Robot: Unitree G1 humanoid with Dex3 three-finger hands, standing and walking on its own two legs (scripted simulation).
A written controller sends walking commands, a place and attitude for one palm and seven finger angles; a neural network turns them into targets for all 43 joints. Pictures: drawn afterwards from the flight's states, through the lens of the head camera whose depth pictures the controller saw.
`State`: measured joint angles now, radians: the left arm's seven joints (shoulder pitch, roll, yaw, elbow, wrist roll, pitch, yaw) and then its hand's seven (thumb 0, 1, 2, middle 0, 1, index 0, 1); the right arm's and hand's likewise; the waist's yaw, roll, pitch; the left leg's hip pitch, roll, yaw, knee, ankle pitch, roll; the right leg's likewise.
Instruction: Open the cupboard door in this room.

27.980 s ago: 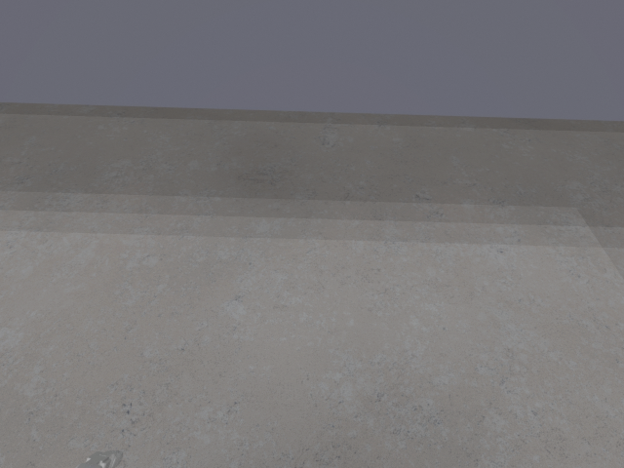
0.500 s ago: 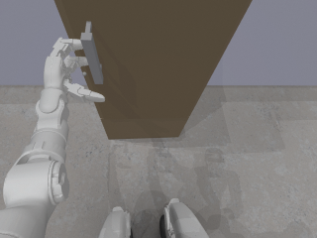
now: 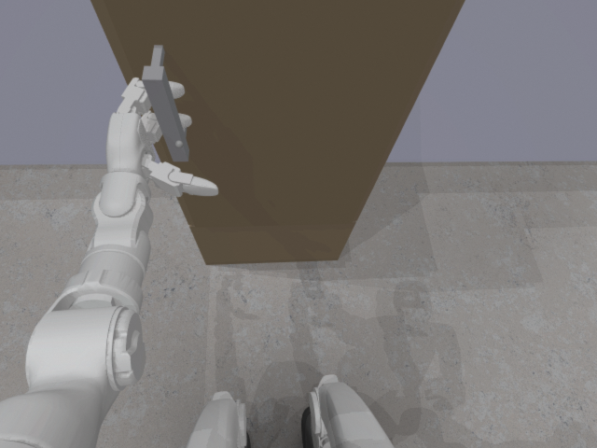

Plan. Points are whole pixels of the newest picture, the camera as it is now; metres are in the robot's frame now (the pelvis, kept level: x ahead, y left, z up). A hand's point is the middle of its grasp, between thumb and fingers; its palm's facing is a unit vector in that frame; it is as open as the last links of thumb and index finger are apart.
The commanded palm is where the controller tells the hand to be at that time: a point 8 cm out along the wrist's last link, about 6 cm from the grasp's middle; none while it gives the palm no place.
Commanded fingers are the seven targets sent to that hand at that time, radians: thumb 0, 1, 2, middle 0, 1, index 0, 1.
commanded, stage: slide the fingers in behind the handle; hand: left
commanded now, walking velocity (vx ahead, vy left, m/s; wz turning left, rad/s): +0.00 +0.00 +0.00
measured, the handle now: (170, 108) +0.56 +0.13 +0.06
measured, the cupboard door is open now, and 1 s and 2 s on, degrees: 0 0 14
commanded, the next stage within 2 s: close the thumb around the handle in 0.66 s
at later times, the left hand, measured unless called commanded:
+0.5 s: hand (187, 145) +0.50 +0.11 +0.06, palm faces -0.02 -1.00 -0.03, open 14.2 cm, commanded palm +0.48 +0.15 +0.06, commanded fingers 0.00 -0.50 0.30 -0.30 -1.20 -0.30 -1.20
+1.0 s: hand (189, 142) +0.51 +0.11 +0.05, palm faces -0.04 -1.00 -0.02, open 12.4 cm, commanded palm +0.48 +0.15 +0.06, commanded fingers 0.00 0.23 0.61 -0.35 -1.28 -0.35 -1.28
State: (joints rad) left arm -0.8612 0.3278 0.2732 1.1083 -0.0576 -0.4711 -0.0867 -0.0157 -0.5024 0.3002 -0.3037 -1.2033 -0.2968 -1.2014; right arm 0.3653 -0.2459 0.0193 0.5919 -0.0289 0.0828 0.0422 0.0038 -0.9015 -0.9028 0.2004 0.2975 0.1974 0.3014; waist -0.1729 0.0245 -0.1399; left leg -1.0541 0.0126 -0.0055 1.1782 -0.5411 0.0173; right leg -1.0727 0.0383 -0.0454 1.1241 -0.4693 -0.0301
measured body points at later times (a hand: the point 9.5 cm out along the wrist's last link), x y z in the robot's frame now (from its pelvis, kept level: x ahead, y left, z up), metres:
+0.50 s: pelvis +0.00 +0.00 +0.00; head +0.13 +0.01 +0.43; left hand +0.49 +0.16 +0.06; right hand +0.02 -0.26 -0.12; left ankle +0.00 +0.11 -0.64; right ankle +0.03 -0.10 -0.64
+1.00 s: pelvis +0.00 +0.00 +0.00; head +0.14 +0.02 +0.43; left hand +0.50 +0.16 +0.06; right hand +0.02 -0.25 -0.12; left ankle +0.00 +0.11 -0.64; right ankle +0.03 -0.10 -0.64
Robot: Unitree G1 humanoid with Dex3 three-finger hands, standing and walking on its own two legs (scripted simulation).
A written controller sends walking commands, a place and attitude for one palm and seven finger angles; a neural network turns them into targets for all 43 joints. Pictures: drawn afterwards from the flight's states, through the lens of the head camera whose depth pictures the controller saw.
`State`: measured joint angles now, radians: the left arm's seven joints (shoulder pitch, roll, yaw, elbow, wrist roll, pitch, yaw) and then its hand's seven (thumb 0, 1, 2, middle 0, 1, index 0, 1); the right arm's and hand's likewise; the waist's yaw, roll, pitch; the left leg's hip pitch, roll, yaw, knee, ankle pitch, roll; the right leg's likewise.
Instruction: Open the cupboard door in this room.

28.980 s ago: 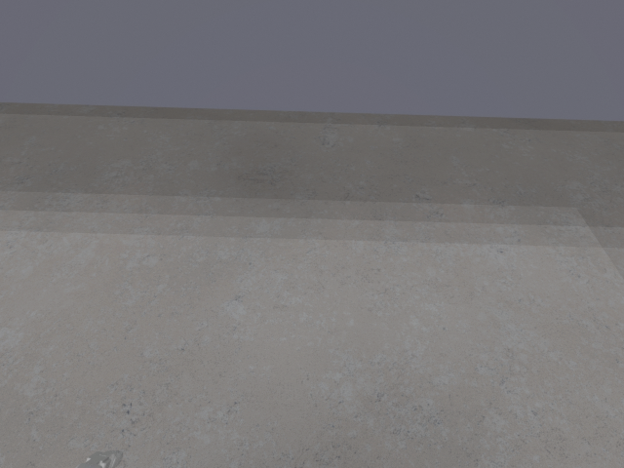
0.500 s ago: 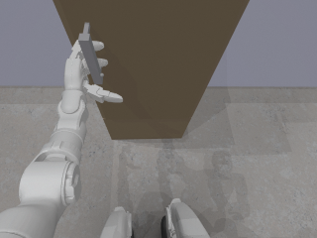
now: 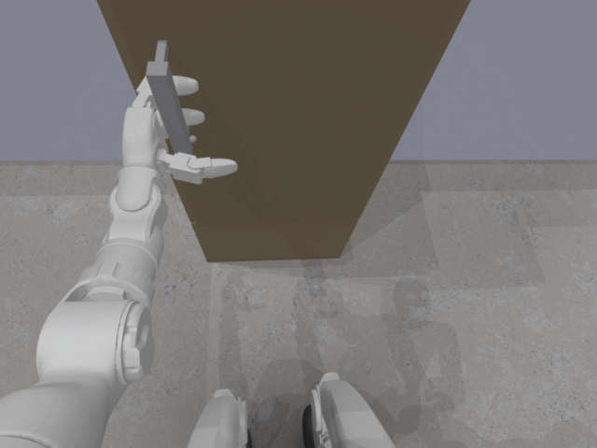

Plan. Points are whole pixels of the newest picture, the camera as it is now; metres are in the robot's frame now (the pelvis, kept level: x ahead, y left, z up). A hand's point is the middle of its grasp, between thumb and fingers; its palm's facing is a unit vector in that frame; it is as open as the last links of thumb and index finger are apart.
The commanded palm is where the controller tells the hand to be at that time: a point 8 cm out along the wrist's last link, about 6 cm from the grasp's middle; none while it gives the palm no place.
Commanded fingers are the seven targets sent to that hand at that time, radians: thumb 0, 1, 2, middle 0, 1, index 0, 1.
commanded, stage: close the thumb around the handle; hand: left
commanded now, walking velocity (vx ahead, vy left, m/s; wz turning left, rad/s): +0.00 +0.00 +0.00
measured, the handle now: (174, 104) +0.56 +0.12 +0.07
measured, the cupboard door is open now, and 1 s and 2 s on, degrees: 0 14 40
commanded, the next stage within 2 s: pull the door open along its arc in 0.46 s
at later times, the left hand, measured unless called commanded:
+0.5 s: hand (192, 139) +0.51 +0.10 +0.06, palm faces -0.04 -1.00 -0.01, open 5.6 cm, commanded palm +0.48 +0.15 +0.06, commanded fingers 0.00 0.90 0.90 -0.40 -1.35 -0.40 -1.35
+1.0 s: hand (203, 192) +0.42 +0.09 +0.06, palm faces -0.04 -1.00 +0.03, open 5.9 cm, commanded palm +0.38 +0.13 +0.06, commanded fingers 0.00 0.90 0.90 -0.40 -1.35 -0.40 -1.35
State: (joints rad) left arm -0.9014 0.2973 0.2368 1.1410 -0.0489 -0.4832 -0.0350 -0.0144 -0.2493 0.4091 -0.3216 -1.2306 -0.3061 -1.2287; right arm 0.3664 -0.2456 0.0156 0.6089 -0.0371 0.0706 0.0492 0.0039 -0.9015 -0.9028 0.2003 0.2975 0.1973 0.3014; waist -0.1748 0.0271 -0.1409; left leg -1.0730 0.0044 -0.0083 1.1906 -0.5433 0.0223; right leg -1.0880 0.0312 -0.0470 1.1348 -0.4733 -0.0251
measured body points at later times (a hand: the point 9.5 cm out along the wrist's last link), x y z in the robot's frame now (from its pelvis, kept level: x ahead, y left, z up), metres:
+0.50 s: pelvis +0.00 +0.00 +0.00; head +0.14 +0.01 +0.43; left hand +0.50 +0.15 +0.06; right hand +0.02 -0.26 -0.11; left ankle +0.00 +0.10 -0.64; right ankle +0.03 -0.11 -0.64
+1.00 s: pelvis +0.02 +0.00 +0.02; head +0.12 +0.00 +0.46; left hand +0.42 +0.14 +0.06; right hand +0.08 -0.25 -0.10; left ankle +0.00 +0.10 -0.64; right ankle +0.03 -0.11 -0.64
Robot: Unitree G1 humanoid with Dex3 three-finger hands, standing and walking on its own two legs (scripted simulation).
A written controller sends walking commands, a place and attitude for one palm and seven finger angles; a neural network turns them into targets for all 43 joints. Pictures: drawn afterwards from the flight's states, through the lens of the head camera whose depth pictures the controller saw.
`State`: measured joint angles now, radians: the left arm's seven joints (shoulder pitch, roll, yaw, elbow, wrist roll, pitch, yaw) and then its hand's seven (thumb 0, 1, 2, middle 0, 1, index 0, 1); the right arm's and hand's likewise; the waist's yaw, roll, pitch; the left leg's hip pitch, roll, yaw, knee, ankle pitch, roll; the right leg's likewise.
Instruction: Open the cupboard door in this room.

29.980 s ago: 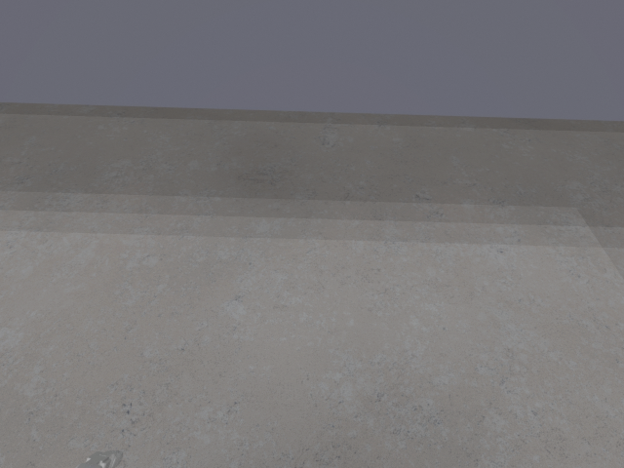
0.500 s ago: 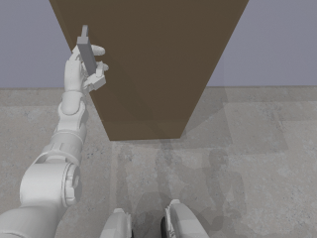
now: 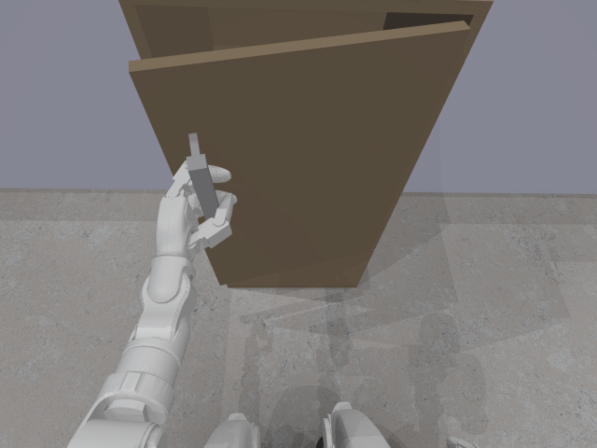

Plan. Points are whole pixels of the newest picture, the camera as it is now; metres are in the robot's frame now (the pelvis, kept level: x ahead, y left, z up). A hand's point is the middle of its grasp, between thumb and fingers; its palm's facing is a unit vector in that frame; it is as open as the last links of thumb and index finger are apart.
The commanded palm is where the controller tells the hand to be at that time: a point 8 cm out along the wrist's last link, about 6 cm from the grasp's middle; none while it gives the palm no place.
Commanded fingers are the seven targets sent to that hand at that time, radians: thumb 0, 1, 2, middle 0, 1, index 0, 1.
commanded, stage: pull the door open along its arc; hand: left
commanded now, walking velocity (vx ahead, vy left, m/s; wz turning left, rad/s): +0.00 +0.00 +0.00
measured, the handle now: (206, 187) +0.46 +0.12 +0.05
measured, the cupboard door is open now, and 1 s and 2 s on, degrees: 14 40 45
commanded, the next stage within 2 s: open thumb and fingers to let go in 0.60 s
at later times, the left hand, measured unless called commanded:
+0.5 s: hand (291, 308) +0.28 +0.01 +0.04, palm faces +0.21 -0.98 -0.03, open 6.0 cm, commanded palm +0.20 +0.03 +0.04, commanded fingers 0.00 0.90 0.90 -0.40 -1.35 -0.40 -1.35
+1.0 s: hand (285, 321) +0.27 +0.01 +0.04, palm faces +0.37 -0.93 -0.04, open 8.2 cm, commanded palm +0.22 +0.04 +0.04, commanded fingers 0.00 -0.22 0.42 -0.32 -1.23 -0.32 -1.23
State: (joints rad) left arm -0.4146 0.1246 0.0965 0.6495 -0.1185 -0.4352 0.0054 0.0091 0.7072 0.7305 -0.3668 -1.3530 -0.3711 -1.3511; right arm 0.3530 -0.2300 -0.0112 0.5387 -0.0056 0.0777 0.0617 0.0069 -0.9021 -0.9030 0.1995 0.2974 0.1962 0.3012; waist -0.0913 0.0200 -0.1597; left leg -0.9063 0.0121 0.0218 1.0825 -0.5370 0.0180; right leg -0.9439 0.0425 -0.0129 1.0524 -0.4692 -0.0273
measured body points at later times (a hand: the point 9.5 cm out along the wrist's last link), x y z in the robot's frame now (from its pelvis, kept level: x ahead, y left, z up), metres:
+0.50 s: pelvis +0.00 -0.04 +0.01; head +0.05 -0.05 +0.45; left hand +0.27 +0.06 +0.05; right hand +0.21 -0.21 -0.09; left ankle -0.02 +0.11 -0.66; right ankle +0.01 -0.10 -0.66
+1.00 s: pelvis +0.00 -0.07 +0.00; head +0.06 -0.09 +0.44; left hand +0.24 +0.06 +0.04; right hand +0.19 -0.28 -0.11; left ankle -0.02 +0.11 -0.66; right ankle +0.01 -0.10 -0.66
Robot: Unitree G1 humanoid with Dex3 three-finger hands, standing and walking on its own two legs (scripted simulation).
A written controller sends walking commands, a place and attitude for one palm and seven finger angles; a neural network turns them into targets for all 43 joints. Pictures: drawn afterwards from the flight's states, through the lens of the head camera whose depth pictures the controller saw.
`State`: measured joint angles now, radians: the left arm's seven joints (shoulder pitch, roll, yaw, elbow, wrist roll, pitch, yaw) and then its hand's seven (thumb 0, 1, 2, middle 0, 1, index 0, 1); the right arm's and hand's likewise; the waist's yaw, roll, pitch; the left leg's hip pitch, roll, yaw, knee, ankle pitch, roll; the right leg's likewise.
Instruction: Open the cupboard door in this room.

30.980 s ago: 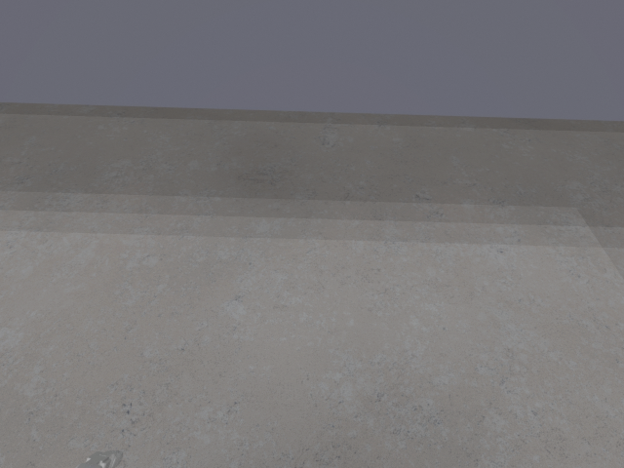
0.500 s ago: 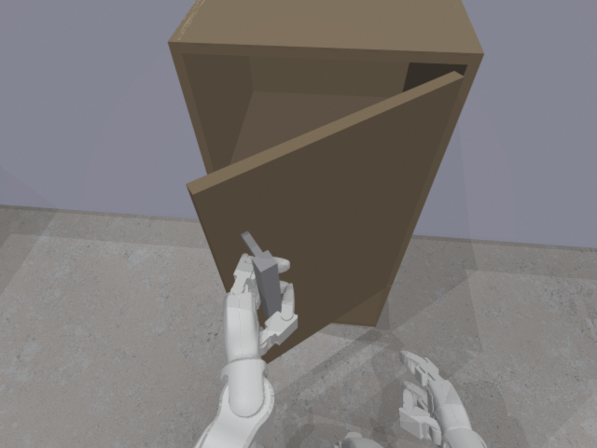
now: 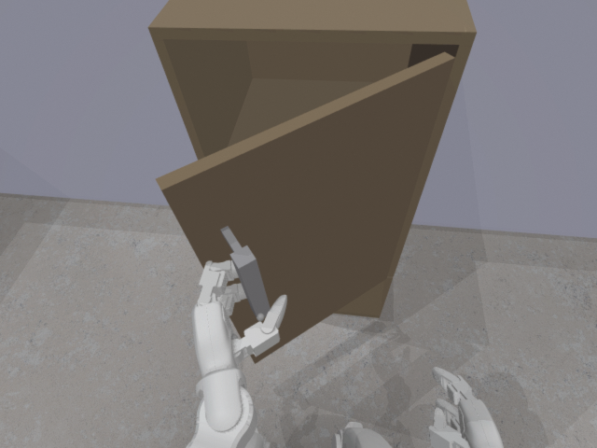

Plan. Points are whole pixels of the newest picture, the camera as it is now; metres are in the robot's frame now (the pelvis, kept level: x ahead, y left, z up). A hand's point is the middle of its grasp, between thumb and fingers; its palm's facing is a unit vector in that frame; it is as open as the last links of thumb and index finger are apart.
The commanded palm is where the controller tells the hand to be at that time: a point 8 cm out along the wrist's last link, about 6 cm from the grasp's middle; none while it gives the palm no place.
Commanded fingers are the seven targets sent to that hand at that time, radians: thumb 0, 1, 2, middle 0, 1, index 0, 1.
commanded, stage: open thumb and fingers to let go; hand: left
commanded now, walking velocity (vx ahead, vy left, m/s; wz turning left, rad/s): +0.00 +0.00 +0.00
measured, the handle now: (246, 275) +0.33 +0.08 +0.05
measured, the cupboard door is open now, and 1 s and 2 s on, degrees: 40 45 44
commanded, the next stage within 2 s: slide the hand sideways off the handle in 0.52 s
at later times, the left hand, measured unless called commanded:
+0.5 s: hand (254, 324) +0.27 +0.06 +0.04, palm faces +0.16 -0.99 -0.03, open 15.1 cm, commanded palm +0.23 +0.08 +0.04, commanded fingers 0.00 -0.50 0.30 -0.15 -0.30 -0.15 -0.30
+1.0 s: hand (262, 358) +0.23 +0.05 +0.04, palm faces -0.25 -0.97 +0.01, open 16.4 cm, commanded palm +0.21 +0.10 +0.04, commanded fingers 0.00 -0.50 0.30 -0.15 -0.30 -0.15 -0.30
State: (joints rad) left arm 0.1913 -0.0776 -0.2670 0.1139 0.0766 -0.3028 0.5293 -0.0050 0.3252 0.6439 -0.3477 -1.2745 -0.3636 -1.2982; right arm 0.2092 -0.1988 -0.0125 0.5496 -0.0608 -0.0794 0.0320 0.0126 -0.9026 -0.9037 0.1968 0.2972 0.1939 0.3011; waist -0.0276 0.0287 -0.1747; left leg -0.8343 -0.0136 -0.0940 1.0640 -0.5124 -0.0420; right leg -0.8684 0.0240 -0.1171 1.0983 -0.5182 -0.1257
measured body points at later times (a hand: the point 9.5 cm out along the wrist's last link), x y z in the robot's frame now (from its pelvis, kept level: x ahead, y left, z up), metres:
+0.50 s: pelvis -0.01 +0.03 +0.00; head +0.04 +0.02 +0.44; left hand +0.26 +0.11 +0.04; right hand +0.17 -0.18 -0.09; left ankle +0.01 +0.18 -0.66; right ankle +0.01 -0.04 -0.66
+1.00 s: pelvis -0.02 +0.07 -0.02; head +0.04 +0.05 +0.43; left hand +0.24 +0.10 +0.04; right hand +0.15 -0.16 -0.10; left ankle +0.01 +0.18 -0.66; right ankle +0.01 -0.04 -0.66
